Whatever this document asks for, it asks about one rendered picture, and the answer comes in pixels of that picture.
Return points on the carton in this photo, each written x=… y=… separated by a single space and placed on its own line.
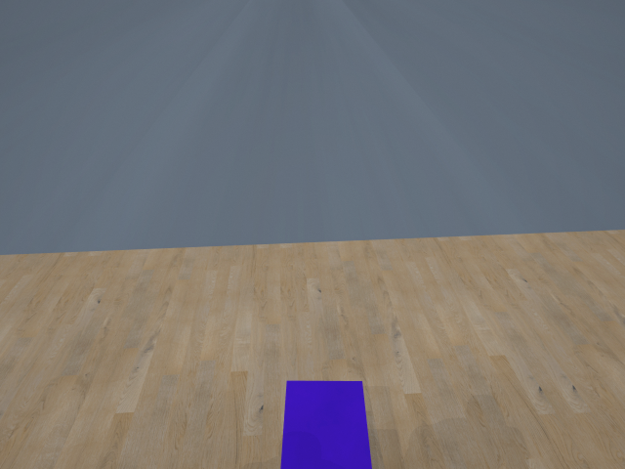
x=325 y=426

